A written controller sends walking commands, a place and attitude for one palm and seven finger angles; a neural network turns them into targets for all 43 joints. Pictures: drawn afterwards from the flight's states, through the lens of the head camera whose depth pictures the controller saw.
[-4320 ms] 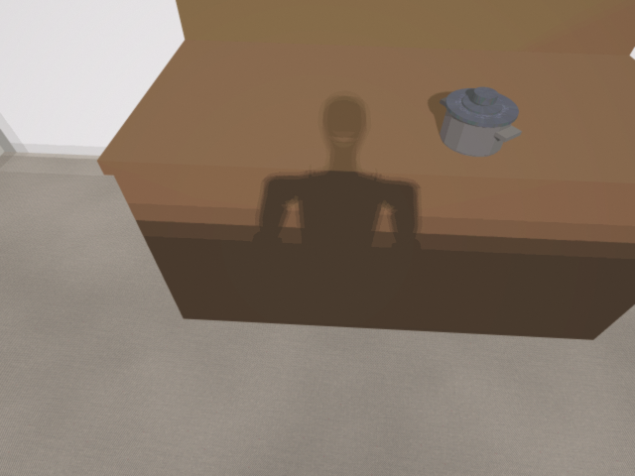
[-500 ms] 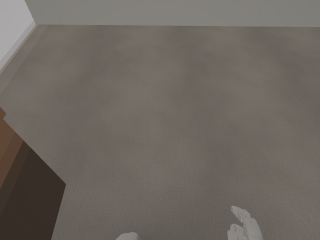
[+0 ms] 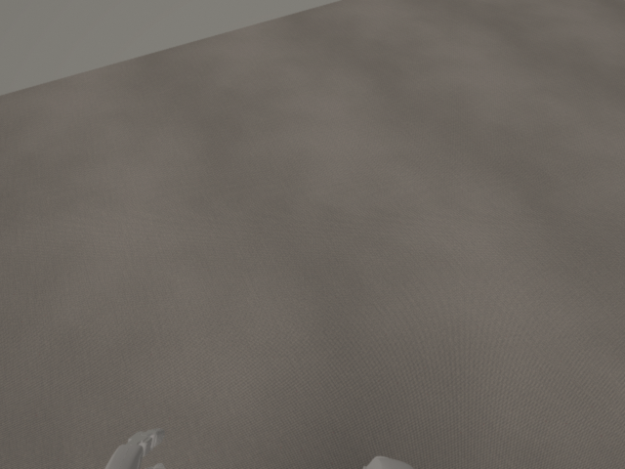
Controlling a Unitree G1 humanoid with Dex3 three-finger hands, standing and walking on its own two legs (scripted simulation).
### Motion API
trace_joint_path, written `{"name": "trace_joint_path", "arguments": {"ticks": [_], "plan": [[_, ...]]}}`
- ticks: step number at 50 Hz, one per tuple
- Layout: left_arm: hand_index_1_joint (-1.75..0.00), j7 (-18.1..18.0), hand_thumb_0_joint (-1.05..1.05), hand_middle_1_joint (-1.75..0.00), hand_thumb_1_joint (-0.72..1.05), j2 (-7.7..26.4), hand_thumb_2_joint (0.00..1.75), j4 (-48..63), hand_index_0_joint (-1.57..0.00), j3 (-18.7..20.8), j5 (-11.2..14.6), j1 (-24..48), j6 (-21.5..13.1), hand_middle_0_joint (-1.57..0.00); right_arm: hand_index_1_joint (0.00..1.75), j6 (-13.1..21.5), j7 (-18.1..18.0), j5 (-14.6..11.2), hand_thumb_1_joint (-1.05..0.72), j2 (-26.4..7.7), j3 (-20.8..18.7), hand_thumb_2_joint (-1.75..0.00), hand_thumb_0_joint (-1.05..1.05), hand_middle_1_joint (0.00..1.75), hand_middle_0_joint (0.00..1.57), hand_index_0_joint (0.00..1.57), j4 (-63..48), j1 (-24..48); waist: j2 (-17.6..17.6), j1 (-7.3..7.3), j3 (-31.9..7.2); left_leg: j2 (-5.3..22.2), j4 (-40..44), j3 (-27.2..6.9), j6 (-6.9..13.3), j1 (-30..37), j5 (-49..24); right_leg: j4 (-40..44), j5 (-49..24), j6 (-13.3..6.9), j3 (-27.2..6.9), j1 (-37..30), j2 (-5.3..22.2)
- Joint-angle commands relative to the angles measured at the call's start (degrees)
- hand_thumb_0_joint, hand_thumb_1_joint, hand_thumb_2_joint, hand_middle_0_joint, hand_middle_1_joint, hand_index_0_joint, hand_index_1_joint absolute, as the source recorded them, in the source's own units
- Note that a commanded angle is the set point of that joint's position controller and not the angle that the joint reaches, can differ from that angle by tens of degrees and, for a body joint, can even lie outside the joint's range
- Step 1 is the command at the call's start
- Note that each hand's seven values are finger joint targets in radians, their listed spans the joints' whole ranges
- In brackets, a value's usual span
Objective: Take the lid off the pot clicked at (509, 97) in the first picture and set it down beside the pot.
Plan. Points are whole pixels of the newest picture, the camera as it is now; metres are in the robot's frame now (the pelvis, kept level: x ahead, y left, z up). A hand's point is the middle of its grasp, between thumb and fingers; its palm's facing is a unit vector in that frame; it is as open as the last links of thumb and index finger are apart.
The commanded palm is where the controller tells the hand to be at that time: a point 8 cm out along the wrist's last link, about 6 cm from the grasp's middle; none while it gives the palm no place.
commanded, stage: walk to a spot facing it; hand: left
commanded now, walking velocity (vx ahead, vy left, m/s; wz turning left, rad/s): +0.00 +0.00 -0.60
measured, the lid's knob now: out of the picture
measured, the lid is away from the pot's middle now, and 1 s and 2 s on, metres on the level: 0.00 0.00 0.00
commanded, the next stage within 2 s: turn to face it in 0.04 s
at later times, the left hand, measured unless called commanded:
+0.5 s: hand out of the picture +0.12 +0.18 -0.16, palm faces +0.05 -0.99 -0.13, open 7.4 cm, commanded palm none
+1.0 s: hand out of the picture +0.03 +0.18 -0.13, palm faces +0.31 -0.90 -0.31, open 7.4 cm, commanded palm none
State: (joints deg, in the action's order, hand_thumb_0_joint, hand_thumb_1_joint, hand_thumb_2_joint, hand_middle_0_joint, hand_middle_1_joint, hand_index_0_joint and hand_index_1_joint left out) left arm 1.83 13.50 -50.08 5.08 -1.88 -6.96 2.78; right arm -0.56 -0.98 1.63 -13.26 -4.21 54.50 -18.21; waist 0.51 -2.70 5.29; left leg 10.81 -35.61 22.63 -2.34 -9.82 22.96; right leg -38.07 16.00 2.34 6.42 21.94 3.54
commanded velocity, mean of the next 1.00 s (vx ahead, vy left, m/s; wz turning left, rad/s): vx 0.00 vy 0.00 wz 0.47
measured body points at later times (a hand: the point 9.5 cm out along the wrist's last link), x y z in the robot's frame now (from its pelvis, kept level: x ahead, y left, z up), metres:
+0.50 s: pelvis +0.03 +0.01 +0.00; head +0.03 +0.04 +0.45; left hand +0.12 +0.23 -0.15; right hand +0.04 -0.21 -0.14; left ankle +0.04 +0.11 -0.72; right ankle +0.03 -0.10 -0.71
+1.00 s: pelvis +0.00 -0.04 +0.01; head +0.03 -0.06 +0.46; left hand +0.02 +0.23 -0.10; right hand +0.14 -0.28 -0.14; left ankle -0.02 +0.10 -0.65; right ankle +0.01 -0.14 -0.72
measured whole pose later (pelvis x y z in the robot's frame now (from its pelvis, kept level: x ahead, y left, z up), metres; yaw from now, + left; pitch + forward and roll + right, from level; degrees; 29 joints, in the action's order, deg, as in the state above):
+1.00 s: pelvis +0.00 -0.04 +0.01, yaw +17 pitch +0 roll +2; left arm -1.4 10.3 -51.9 3.0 -1.1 -10.7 1.4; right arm -4.6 0.4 1.5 -16.1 -6.5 54.0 -11.3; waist 3.2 -1.3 2.8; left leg -2.2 -60.2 -2.0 -2.9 -31.0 23.5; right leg -29.4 17.5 -0.8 4.7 12.1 3.1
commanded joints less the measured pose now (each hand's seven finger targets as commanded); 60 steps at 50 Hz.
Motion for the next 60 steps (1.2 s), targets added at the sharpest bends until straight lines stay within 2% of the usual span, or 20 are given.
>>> {"name": "trace_joint_path", "arguments": {"ticks": [1,2,5,9,17,20,21,22,23,24,29,36,42,43,44,45,46,49,55,60], "plan": [[-0.3,-2.08,0.0,-0.3,0.9,16.31,0.9,-0.35,-0.2,3.05,0.84,-16.19,-3.45,-0.2,0.3,0.38,0.48,-0.98,-0.9,-2.84,-0.13,-0.9,0.0,0.3,0.2,0.2,-7.74,1.58,-18.15,8.06,-16.55,-3.38,-35.25,-10.67,-3.45,-25.21,16.39,12.15,-52.14,-14.23,-30.82,-29.48,21.85],[-0.3,-2.86,0.0,-0.3,0.9,15.35,0.9,-0.39,-0.2,2.99,1.5,-15.91,-3.08,-0.2,0.3,-0.11,-0.46,-1.22,-0.9,-4.49,-0.22,-0.9,0.0,0.3,0.2,0.2,-7.97,2.84,-13.0,7.76,-16.72,-1.87,-37.6,-19.93,-2.34,-25.37,15.8,12.84,-49.59,-16.48,-26.39,-26.75,21.6],[-0.3,-3.41,0.0,-0.3,0.9,9.81,0.9,2.79,-0.2,1.5,1.51,-3.95,-2.4,-0.2,0.3,-1.04,-0.2,-0.69,-0.9,-5.15,-0.44,-0.9,0.0,0.3,0.2,0.2,-6.07,4.23,-8.69,3.45,-10.35,-0.46,-36.62,-21.41,-3.16,-23.55,2.79,15.94,-31.62,-11.85,-19.29,-15.75,12.28],[-0.3,-3.37,0.0,-0.3,0.9,7.6,0.9,3.2,-0.2,0.54,0.77,-0.81,-2.85,-0.2,0.3,-1.9,-0.08,-0.25,-0.9,-3.54,0.05,-0.9,0.0,0.3,0.2,0.2,-2.35,-2.19,-9.1,0.21,-9.2,-3.01,-30.97,-20.57,-3.04,-18.32,-3.03,19.08,-21.19,-9.83,-13.24,-9.5,8.47],[-0.3,-3.76,0.0,-0.3,0.9,5.63,0.9,-0.69,-0.2,-0.66,0.39,-4.01,-3.12,-0.2,0.3,-0.62,0.25,-0.99,-0.9,-0.3,1.41,-0.9,0.0,0.3,0.2,0.2,-0.46,0.86,-9.97,2.79,-5.61,-6.45,-7.18,-18.86,-1.01,-10.07,-0.5,20.62,-11.09,-10.86,-11.86,-8.79,10.78],[-0.3,-4.05,0.0,-0.3,0.9,5.27,0.9,-1.26,-0.2,-0.29,1.22,-3.82,-2.48,-0.2,0.3,-0.33,0.3,-0.92,-0.9,-0.58,1.25,-0.9,0.0,0.3,0.2,0.2,0.77,-2.6,-6.3,1.48,-4.91,-6.27,5.85,-18.83,-0.46,-2.98,-10.78,13.81,-10.66,-7.25,-8.39,-6.14,10.57],[-0.3,-3.9,0.0,-0.3,0.9,3.54,0.9,-0.95,-0.2,-0.37,1.49,-4.68,-2.03,-0.2,0.3,-0.11,0.43,-0.86,-0.9,-2.54,0.93,-0.9,0.0,0.3,0.2,0.2,0.75,-3.0,1.02,1.8,-4.09,-3.16,10.6,-24.74,1.28,-1.85,-15.81,9.05,-5.73,-4.52,-5.63,-2.97,7.44],[-0.3,-3.69,0.0,-0.3,0.9,0.96,0.9,-0.44,-0.2,-0.54,1.59,-5.93,-1.65,-0.2,0.3,0.08,0.35,-0.42,-0.9,-6.23,0.15,-0.9,0.0,0.3,0.2,0.2,-0.06,-3.09,13.41,2.11,-3.04,5.92,16.02,-37.0,5.76,-3.3,-22.59,1.53,4.11,-0.77,-0.8,1.19,1.82],[-0.3,-3.66,0.0,-0.3,0.9,0.61,0.9,0.62,-0.2,-0.67,1.43,-3.56,-1.53,-0.2,0.3,-0.21,0.16,0.08,-0.9,-8.38,-0.39,-0.9,0.0,0.3,0.2,0.2,-0.87,-2.85,16.81,1.31,-1.19,11.47,21.34,-44.62,10.99,-7.27,-23.22,-8.01,14.03,0.63,-0.5,2.69,-1.4],[-0.3,-3.57,0.0,-0.3,0.9,1.33,0.9,1.07,-0.2,-0.5,0.96,-1.96,-1.44,-0.2,0.3,-0.12,-0.26,0.24,-0.9,-7.93,-0.42,-0.9,0.0,0.3,0.2,0.2,-0.81,-1.69,15.17,1.3,0.18,11.34,23.13,-46.0,13.2,-8.58,-20.59,-16.86,15.28,0.42,-3.44,4.91,-0.54],[-0.3,-2.83,0.0,-0.3,0.9,1.59,0.9,-1.04,-0.2,0.36,0.87,-2.52,-1.63,-0.2,0.3,0.62,-0.96,-0.58,-0.9,-6.29,-0.62,-0.9,0.0,0.3,0.2,0.2,-1.46,0.51,6.35,1.97,-7.16,3.04,17.65,-35.56,10.97,2.44,-29.38,-24.38,6.08,1.96,-6.87,10.47,-0.31],[-0.3,-3.2,0.0,-0.3,0.9,1.27,0.9,0.59,-0.2,0.04,1.52,-0.44,-1.37,-0.2,0.3,-0.36,-0.49,-0.28,-0.9,-9.19,-2.41,-0.9,0.0,0.3,0.2,0.2,-2.02,-0.03,8.43,-0.22,-9.95,2.64,15.25,-41.17,12.61,4.42,-29.64,-10.23,10.24,2.85,-6.63,5.77,-2.15],[-0.3,-3.71,0.0,-0.3,0.9,3.95,0.9,-1.21,-0.2,0.64,1.83,-9.44,-1.9,-0.2,0.3,-1.57,0.38,-0.74,-0.9,-10.18,-3.27,-0.9,0.0,0.3,0.2,0.2,-4.88,6.83,7.83,4.05,-10.56,-3.08,11.57,-42.35,7.79,-9.84,-18.48,13.55,-1.78,1.46,-4.6,-15.14,-3.64],[-0.3,-4.1,0.0,-0.3,0.9,7.1,0.9,-1.34,-0.2,1.26,1.22,-11.36,-2.3,-0.2,0.3,-1.76,0.74,-1.19,-0.9,-7.57,-3.06,-0.9,0.0,0.3,0.2,0.2,-5.45,6.98,0.23,4.99,-10.61,-7.15,5.02,-38.63,4.5,-17.99,-9.36,20.92,-0.47,-0.63,-10.75,-22.4,3.67],[-0.3,-4.48,0.0,-0.3,0.9,13.1,0.9,-0.46,-0.2,2.22,0.25,-10.94,-2.82,-0.2,0.3,-1.7,0.88,-1.37,-0.9,-3.34,-2.31,-0.9,0.0,0.3,0.2,0.2,-7.05,6.87,-18.02,5.54,-8.78,-15.15,-10.25,-26.17,-0.55,-28.97,6.38,26.27,0.63,-6.59,-27.71,-25.18,20.19],[-0.3,-4.5,0.0,-0.3,0.9,13.17,0.9,0.74,-0.2,1.6,0.75,-8.98,-2.45,-0.2,0.3,-1.63,0.86,-0.37,-0.9,-6.35,-2.81,-0.9,0.0,0.3,0.2,0.2,-7.5,9.2,-15.52,5.48,-6.06,-12.45,-21.92,-26.71,-0.07,-27.0,11.28,25.55,-3.21,-9.81,-28.01,-14.29,25.09],[-0.3,-4.57,0.0,-0.3,0.9,10.12,0.9,1.71,-0.2,1.04,0.73,-4.47,-2.65,-0.2,0.3,-2.17,1.27,-0.19,-0.9,-6.63,-2.94,-0.9,0.0,0.3,0.2,0.2,-6.81,8.69,-10.85,2.89,-3.69,-10.71,-28.19,-28.7,0.31,-26.14,6.72,25.1,-2.3,-9.85,-21.75,-9.56,21.23],[-0.3,-4.12,0.0,-0.3,0.9,6.78,0.9,2.87,-0.2,-0.14,0.87,-0.39,-3.1,-0.2,0.3,-2.87,2.3,-0.19,-0.9,-6.05,-2.71,-0.9,0.0,0.3,0.2,0.2,-4.28,6.07,-10.31,0.23,-0.89,-8.86,-35.1,-24.66,-1.4,-25.52,-1.25,21.13,-12.06,-7.28,-10.36,-8.61,13.93],[-0.3,-3.94,0.0,-0.3,0.9,9.33,0.9,1.49,-0.2,0.09,0.36,-8.27,-3.13,-0.2,0.3,-3.08,2.71,-0.52,-0.9,-5.13,-1.64,-0.9,0.0,0.3,0.2,0.2,-6.84,13.56,-10.22,4.53,-1.74,-8.14,-25.6,-20.4,-2.97,-24.12,0.28,18.89,-19.01,-8.6,-5.85,-15.51,15.71],[-0.3,-3.7,0.0,-0.3,0.9,11.33,0.9,1.27,-0.2,0.8,0.04,-9.62,-2.73,-0.2,0.3,-2.19,2.81,-0.95,-0.9,-4.4,-0.66,-0.9,0.0,0.3,0.2,0.2,-8.26,16.17,-13.81,5.91,-4.45,-8.62,-11.96,-16.86,-1.98,-17.31,2.49,14.78,-28.68,-8.92,-2.58,-17.82,17.64]]}}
